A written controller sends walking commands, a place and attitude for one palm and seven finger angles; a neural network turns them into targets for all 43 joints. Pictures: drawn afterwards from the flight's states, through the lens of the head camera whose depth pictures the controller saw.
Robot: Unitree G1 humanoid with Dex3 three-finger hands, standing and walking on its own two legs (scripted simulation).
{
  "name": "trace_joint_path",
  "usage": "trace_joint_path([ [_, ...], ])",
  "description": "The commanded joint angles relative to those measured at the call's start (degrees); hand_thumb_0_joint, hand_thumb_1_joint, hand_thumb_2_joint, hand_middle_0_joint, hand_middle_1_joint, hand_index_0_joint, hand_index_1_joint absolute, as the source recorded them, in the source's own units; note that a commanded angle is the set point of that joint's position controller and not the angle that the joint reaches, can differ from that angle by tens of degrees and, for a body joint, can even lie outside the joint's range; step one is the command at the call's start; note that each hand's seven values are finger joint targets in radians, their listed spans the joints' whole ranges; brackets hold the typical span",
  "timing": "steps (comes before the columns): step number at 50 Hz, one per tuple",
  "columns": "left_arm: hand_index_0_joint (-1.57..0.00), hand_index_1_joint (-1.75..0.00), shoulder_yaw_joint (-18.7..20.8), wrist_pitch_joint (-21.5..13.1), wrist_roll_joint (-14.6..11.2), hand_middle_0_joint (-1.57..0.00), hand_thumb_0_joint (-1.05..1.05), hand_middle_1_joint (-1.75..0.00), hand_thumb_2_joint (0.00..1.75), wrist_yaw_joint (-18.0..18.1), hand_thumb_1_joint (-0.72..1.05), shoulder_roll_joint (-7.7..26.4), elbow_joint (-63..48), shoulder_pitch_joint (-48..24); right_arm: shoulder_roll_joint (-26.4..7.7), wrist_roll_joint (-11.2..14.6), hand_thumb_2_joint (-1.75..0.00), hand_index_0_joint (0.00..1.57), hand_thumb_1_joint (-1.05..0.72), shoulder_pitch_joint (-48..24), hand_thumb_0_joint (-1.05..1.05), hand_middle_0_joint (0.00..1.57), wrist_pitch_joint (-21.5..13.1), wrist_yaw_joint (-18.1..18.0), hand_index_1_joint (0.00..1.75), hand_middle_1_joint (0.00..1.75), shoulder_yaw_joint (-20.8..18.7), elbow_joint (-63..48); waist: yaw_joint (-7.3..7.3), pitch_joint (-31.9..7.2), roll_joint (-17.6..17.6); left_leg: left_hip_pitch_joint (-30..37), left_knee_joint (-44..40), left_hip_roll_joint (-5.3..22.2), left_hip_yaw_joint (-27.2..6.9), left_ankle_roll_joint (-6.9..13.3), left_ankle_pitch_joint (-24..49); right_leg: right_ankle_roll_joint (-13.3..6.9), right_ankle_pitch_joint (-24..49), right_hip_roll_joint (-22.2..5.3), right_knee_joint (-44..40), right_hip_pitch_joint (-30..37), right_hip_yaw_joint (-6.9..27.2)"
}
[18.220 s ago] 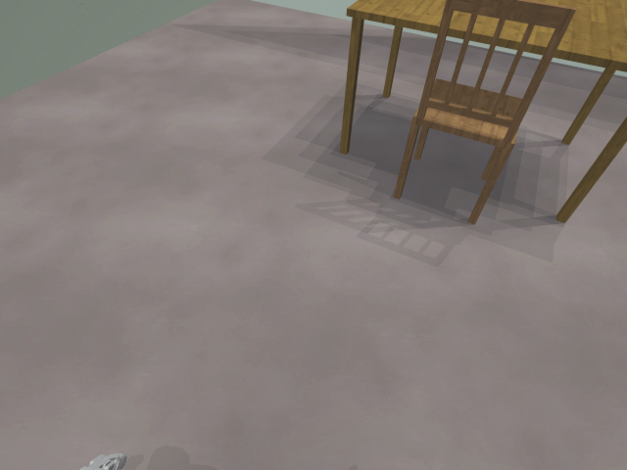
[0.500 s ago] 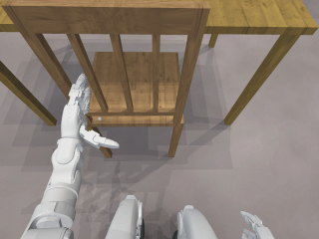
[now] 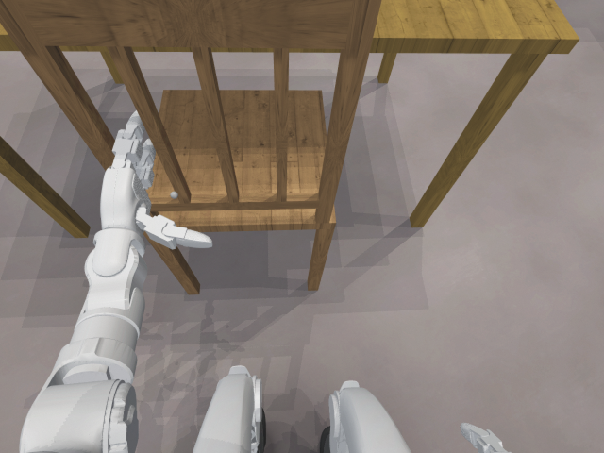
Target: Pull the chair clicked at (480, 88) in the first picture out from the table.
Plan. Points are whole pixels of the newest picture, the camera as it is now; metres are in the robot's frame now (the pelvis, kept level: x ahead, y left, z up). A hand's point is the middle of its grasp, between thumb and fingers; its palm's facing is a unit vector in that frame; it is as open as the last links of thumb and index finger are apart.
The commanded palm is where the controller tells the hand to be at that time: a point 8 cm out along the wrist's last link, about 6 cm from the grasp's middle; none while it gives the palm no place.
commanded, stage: aim the fingers beside a spindle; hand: left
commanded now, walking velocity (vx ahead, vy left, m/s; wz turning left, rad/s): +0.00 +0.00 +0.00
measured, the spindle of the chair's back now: (221, 140) +0.54 +0.12 +0.03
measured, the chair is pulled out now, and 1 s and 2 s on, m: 0.00 0.00 0.00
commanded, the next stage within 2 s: none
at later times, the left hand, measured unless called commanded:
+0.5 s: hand (173, 210) +0.42 +0.17 +0.03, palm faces +0.04 -1.00 -0.05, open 16.9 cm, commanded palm +0.39 +0.22 +0.03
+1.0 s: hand (162, 225) +0.39 +0.18 +0.03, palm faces +0.06 -1.00 -0.07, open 16.9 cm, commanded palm +0.37 +0.22 +0.03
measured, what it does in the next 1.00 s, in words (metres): stands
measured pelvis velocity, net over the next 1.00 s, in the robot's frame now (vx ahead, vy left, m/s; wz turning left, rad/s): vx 0.02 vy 0.00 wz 0.01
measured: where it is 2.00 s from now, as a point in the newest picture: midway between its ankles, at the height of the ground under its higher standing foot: outside the picture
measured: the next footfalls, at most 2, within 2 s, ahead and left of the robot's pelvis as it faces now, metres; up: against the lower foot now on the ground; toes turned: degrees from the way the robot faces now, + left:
none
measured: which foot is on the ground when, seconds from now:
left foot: down 0.00-1.00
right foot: down 0.00-1.00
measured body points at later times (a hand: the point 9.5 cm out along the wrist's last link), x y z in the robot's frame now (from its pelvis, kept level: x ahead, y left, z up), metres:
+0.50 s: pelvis +0.02 +0.01 +0.01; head +0.14 +0.03 +0.44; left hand +0.41 +0.22 +0.04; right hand +0.14 -0.24 -0.10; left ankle +0.08 +0.11 -0.61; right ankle +0.02 -0.11 -0.61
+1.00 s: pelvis +0.02 +0.00 +0.01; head +0.14 +0.01 +0.44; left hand +0.38 +0.23 +0.04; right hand +0.15 -0.26 -0.11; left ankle +0.08 +0.11 -0.61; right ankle +0.02 -0.11 -0.61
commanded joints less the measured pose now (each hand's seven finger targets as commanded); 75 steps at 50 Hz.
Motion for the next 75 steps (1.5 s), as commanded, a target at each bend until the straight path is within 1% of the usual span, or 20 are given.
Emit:
trace_joint_path([
  [1, -0.06, -0.08, 2.9, -4.3, -0.1, -0.06, 0.00, -0.08, 0.30, 0.6, -0.50, 9.8, -11.8, -13.6, -8.7, 0.0, -0.90, 0.20, -0.90, 4.2, 0.00, 0.20, -1.2, 0.1, 0.30, 0.30, -3.4, -5.9, -0.17, -23.3, -0.2, 22.6, -8.3, -1.4, -1.6, 1.2, 6.7, 0.0, 9.3, 0.4, -13.6, 6.4, 4.4],
  [6, -0.06, -0.08, 4.0, -6.0, -0.3, -0.06, 0.00, -0.08, 0.30, 1.4, -0.50, 10.2, -15.3, -10.8, -8.8, 0.0, -0.90, 0.20, -0.90, 3.9, 0.00, 0.20, -1.0, 0.2, 0.30, 0.30, -3.7, -6.7, 0.10, -22.9, -0.1, 25.0, -9.2, -1.0, -1.9, 0.9, 7.4, -0.2, 9.8, 0.7, -13.3, 5.7, 3.6],
  [9, -0.06, -0.08, 0.5, -7.0, 0.0, -0.06, 0.00, -0.08, 0.30, 1.5, -0.50, 7.3, -19.7, -12.3, -8.6, -0.1, -0.90, 0.20, -0.90, 4.0, 0.00, 0.20, -1.2, 0.2, 0.30, 0.30, -3.9, -6.8, -0.69, -24.2, 3.8, 29.7, -9.4, -0.7, -2.8, 0.5, 9.6, -0.4, 10.6, 0.8, -12.4, 3.1, 2.9],
  [10, -0.06, -0.08, 0.7, -6.9, 0.2, -0.06, 0.00, -0.08, 0.30, 1.6, -0.50, 7.2, -19.1, -10.6, -8.8, -0.1, -0.90, 0.20, -0.90, 4.1, 0.00, 0.20, -1.1, 0.3, 0.30, 0.30, -4.1, -6.5, -0.30, -24.4, 3.6, 31.2, -9.9, -0.4, -3.6, 0.2, 10.0, -0.5, 10.5, 0.7, -12.3, 2.4, 2.4],
  [14, -0.06, -0.08, -3.3, -6.2, 0.3, -0.06, 0.00, -0.08, 0.30, 1.7, -0.50, 3.5, -21.2, -9.9, -9.0, 0.1, -0.90, 0.20, -0.90, 4.2, 0.00, 0.20, -1.2, 0.1, 0.30, 0.30, -4.4, -6.4, -1.37, -25.0, 3.6, 34.6, -10.1, 0.1, -4.9, -0.1, 12.2, -0.4, 11.6, 0.6, -11.8, 0.9, 1.7],
  [19, -0.06, -0.08, -1.0, -4.8, 0.5, -0.06, 0.00, -0.08, 0.30, 3.3, -0.50, 5.2, -21.8, -6.4, -9.0, -0.1, -0.90, 0.20, -0.90, 3.5, 0.00, 0.20, -0.8, 0.1, 0.30, 0.30, -4.3, -6.5, 0.06, -25.3, 3.3, 34.7, -10.1, 0.0, -4.9, -0.5, 14.5, -0.5, 13.1, 0.4, -11.4, 1.9, 1.4],
  [21, -0.06, -0.08, -1.6, -4.9, 0.4, -0.06, 0.00, -0.08, 0.30, 3.8, -0.50, 4.1, -23.6, -5.3, -8.4, -0.2, -0.90, 0.20, -0.90, 2.9, 0.00, 0.20, -0.7, 0.3, 0.30, 0.30, -4.2, -7.0, 0.56, -25.9, 3.3, 35.3, -10.1, -0.3, -4.7, -0.7, 17.0, -0.5, 15.1, 0.3, -11.5, 3.5, 1.4],
  [23, -0.06, -0.08, 0.1, -4.7, 0.5, -0.06, 0.00, -0.08, 0.30, 4.1, -0.50, 5.6, -23.6, -1.8, -8.2, -0.3, -0.90, 0.20, -0.90, 2.6, 0.00, 0.20, -0.4, 0.5, 0.30, 0.30, -4.2, -7.5, 1.14, -26.6, 1.2, 33.8, -9.5, -0.5, -3.7, -0.4, 18.3, -0.4, 17.5, 0.4, -11.3, 5.9, 1.7],
  [27, -0.06, -0.08, -1.2, -4.6, 0.3, -0.06, 0.00, -0.08, 0.30, 3.0, -0.50, 4.4, -22.9, -1.9, -7.8, 0.0, -0.90, 0.20, -0.90, 1.7, 0.00, 0.20, -0.1, 0.5, 0.30, 0.30, -3.8, -7.8, 0.39, -22.9, 0.3, 30.3, -9.1, -0.7, -2.9, 0.1, 15.4, -0.2, 16.7, 0.4, -11.6, 6.0, 2.1],
  [30, -0.06, -0.08, -2.8, -5.1, -0.3, -0.06, 0.00, -0.08, 0.30, 1.7, -0.50, 3.4, -27.2, -0.8, -7.8, 0.2, -0.90, 0.20, -0.90, 1.2, 0.00, 0.20, -0.5, 0.3, 0.30, 0.30, -4.0, -8.6, 0.95, -25.4, 3.2, 33.7, -9.2, -0.6, -3.1, -0.1, 17.5, -0.5, 17.6, 0.2, -11.5, 6.3, 2.2],
  [35, -0.06, -0.08, -4.8, -4.2, -1.2, -0.06, 0.00, -0.08, 0.30, 0.6, -0.50, 1.7, -26.5, 0.0, -7.8, 0.6, -0.90, 0.20, -0.90, 0.6, 0.00, 0.20, -0.8, -0.2, 0.30, 0.30, -3.9, -8.2, -0.14, -22.3, 0.2, 31.2, -9.0, -0.6, -3.3, 0.3, 14.8, -0.2, 16.2, 0.2, -12.2, 5.6, 2.3],
  [38, -0.06, -0.08, -2.8, -4.0, -1.1, -0.06, 0.00, -0.08, 0.30, 1.1, -0.50, 3.7, -25.6, -0.3, -7.9, 0.6, -0.90, 0.20, -0.90, 0.3, 0.00, 0.20, -0.9, -0.5, 0.30, 0.30, -3.9, -7.9, 0.21, -21.3, -0.4, 29.1, -8.8, -0.9, -2.9, 0.5, 11.9, -0.2, 14.2, 0.2, -12.5, 5.6, 2.6],
  [44, -0.06, -0.08, 2.5, -5.6, -1.3, -0.06, 0.00, -0.08, 0.30, 1.6, -0.50, 9.0, -28.1, 0.6, -7.7, 0.2, -0.90, 0.20, -0.90, -0.1, 0.00, 0.20, -1.7, -0.9, 0.30, 0.30, -3.6, -8.2, 1.74, -25.3, 0.2, 27.1, -7.5, -1.5, -1.6, 0.9, 13.5, -0.2, 17.3, 0.3, -11.9, 10.1, 4.2],
  [46, -0.06, -0.08, 1.6, -5.6, -1.7, -0.06, 0.00, -0.08, 0.30, 0.9, -0.50, 7.8, -29.0, 2.2, -7.3, 0.2, -0.90, 0.20, -0.90, -0.4, 0.00, 0.20, -1.9, -0.7, 0.30, 0.30, -3.5, -8.5, 1.92, -26.1, 1.8, 27.7, -7.5, -1.5, -1.2, 0.8, 15.1, -0.2, 19.5, 0.0, -11.8, 11.1, 4.4],
  [52, -0.06, -0.08, -1.6, -2.8, -3.2, -0.06, 0.00, -0.08, 0.30, -2.5, -0.50, 4.7, -25.6, 5.2, -7.6, 1.2, -0.90, 0.20, -0.90, -0.5, 0.00, 0.20, -2.0, -1.0, 0.30, 0.30, -3.5, -8.5, 0.49, -21.2, -2.6, 22.7, -7.6, -1.4, -0.5, 1.3, 10.5, 0.3, 16.5, -0.1, -13.9, 11.4, 5.5],
  [59, -0.06, -0.08, 3.2, -4.8, -4.2, -0.06, 0.00, -0.08, 0.30, -2.0, -0.50, 9.5, -31.4, 5.5, -7.6, 0.9, -0.90, 0.20, -0.90, -0.4, 0.00, 0.20, -3.3, -1.6, 0.30, 0.30, -3.6, -8.6, 1.90, -23.4, -0.5, 23.8, -7.5, -1.5, -0.7, 1.3, 11.8, 0.2, 16.9, 0.1, -13.2, 12.5, 5.6],
  [60, -0.06, -0.08, 2.0, -5.1, -3.9, -0.06, 0.00, -0.08, 0.30, -1.8, -0.50, 8.2, -31.6, 4.9, -7.4, 0.8, -0.90, 0.20, -0.90, -0.7, 0.00, 0.20, -3.5, -1.6, 0.30, 0.30, -3.5, -8.3, 1.51, -22.9, 1.2, 24.6, -7.6, -1.6, -0.8, 1.2, 11.4, 0.2, 16.1, 0.0, -13.3, 11.2, 5.4],
  [67, -0.06, -0.08, -1.9, -3.6, -3.1, -0.06, 0.00, -0.08, 0.30, -2.2, -0.50, 4.6, -27.8, 4.8, -8.0, 0.9, -0.90, 0.20, -0.90, -0.6, 0.00, 0.20, -3.9, -1.7, 0.30, 0.30, -3.6, -7.7, 0.26, -20.4, 0.2, 26.0, -8.4, -1.1, -1.8, 1.0, 9.0, 0.0, 12.3, 0.1, -13.4, 6.9, 3.8],
  [73, -0.06, -0.08, 1.2, -2.6, -3.5, -0.06, 0.00, -0.08, 0.30, -2.0, -0.50, 7.2, -27.1, 3.3, -8.2, 0.9, -0.90, 0.20, -0.90, -0.8, 0.00, 0.20, -3.6, -1.9, 0.30, 0.30, -3.6, -8.0, 1.17, -21.3, -1.0, 24.9, -8.2, -1.2, -1.9, 1.0, 8.5, -0.1, 11.5, 0.1, -13.1, 7.1, 3.8],
  [75, -0.06, -0.08, 3.5, -4.0, -3.3, -0.06, 0.00, -0.08, 0.30, -1.1, -0.50, 10.0, -31.9, 3.1, -8.2, 0.6, -0.90, 0.20, -0.90, -0.6, 0.00, 0.20, -3.9, -1.8, 0.30, 0.30, -3.6, -8.7, 2.60, -25.7, 3.2, 29.1, -8.6, -1.1, -2.5, 0.6, 12.6, -0.4, 14.1, 0.1, -11.8, 7.7, 3.5],
])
